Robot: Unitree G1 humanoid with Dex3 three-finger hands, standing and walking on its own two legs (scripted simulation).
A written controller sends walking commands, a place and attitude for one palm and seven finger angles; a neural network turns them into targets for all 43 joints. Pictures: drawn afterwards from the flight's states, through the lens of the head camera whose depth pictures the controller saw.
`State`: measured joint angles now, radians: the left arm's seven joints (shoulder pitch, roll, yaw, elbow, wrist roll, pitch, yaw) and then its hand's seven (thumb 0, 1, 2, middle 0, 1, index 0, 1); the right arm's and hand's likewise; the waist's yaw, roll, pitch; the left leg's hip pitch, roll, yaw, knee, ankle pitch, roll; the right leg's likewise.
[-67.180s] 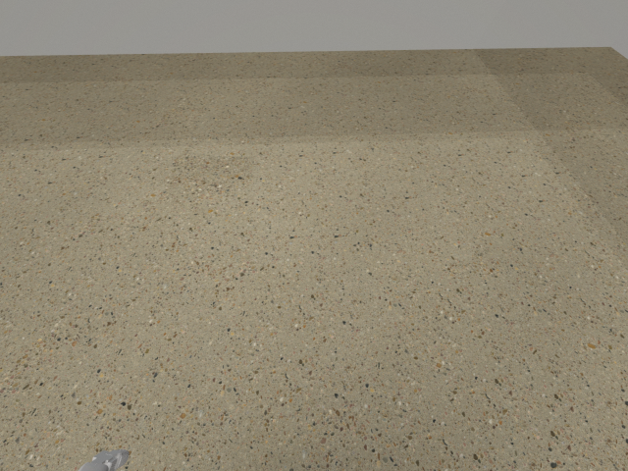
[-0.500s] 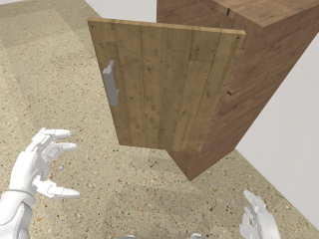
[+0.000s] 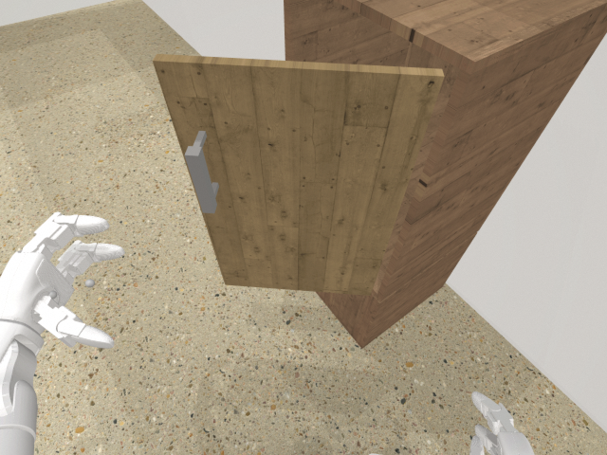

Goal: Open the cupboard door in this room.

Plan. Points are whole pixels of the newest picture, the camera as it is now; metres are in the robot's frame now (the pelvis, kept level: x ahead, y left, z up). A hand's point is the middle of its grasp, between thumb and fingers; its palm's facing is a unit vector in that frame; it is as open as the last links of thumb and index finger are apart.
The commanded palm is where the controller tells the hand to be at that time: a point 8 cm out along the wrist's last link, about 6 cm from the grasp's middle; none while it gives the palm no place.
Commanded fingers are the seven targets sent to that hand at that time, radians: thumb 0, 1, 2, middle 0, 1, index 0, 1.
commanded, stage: raise the hand with hooked fingers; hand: left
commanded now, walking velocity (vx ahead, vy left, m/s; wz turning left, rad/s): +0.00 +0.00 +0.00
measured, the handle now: (205, 173) +0.51 +0.19 +0.06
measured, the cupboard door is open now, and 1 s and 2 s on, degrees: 50 50 50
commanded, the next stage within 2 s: move the hooked fingers beside the handle in 0.36 s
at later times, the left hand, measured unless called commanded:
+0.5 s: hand (89, 292) +0.28 +0.27 +0.08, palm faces +0.02 -1.00 -0.02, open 14.0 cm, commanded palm +0.26 +0.32 +0.08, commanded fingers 0.00 -0.50 0.30 -0.30 -1.20 -0.30 -1.20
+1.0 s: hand (116, 248) +0.35 +0.27 +0.07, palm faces +0.00 -1.00 -0.01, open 14.0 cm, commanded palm +0.33 +0.32 +0.08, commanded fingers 0.00 -0.50 0.30 -0.30 -1.20 -0.30 -1.20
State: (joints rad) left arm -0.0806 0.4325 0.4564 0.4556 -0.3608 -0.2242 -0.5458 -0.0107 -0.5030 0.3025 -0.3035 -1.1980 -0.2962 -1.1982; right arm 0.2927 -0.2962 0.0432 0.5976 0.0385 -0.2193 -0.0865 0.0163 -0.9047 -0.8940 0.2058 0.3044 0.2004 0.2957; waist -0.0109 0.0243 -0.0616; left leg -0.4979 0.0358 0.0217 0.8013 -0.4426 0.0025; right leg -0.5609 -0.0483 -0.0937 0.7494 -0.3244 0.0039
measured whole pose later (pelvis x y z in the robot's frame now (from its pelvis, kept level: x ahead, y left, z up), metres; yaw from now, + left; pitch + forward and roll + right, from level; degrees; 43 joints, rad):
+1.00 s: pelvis -0.01 +0.00 +0.00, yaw -1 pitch +11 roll -1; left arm -0.33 0.48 0.48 0.74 -0.29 -0.29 -0.54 -0.01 -0.50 0.30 -0.30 -1.20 -0.30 -1.20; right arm 0.33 -0.30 0.04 0.61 0.03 -0.16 -0.08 0.01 -0.91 -0.89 0.21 0.30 0.20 0.30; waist -0.05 0.01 -0.06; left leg -0.57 0.04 0.03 0.82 -0.43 0.00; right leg -0.64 -0.04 -0.08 0.77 -0.31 0.00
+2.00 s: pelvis -0.01 +0.00 -0.02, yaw -2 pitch +17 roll -2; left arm -0.80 0.65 0.50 1.17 -0.16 -0.34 -0.50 -0.01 -0.50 0.30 -0.30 -1.20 -0.30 -1.20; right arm 0.37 -0.30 0.06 0.61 0.01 0.01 -0.06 0.01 -0.91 -0.89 0.21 0.30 0.20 0.30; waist -0.14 0.00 -0.07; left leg -0.77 0.05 0.03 0.92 -0.46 0.01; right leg -0.82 -0.03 -0.07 0.83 -0.31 0.01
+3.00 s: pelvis +0.00 +0.01 -0.02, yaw -2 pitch +18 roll -3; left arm -0.74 0.61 0.49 1.10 -0.17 -0.33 -0.48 -0.01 -0.50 0.30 -0.30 -1.20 -0.30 -1.20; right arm 0.37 -0.28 0.06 0.57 0.01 0.07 -0.03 0.01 -0.91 -0.89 0.21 0.30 0.20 0.30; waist -0.13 0.01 -0.09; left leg -0.77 0.06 0.03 0.94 -0.49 0.02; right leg -0.82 -0.03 -0.07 0.84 -0.33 0.01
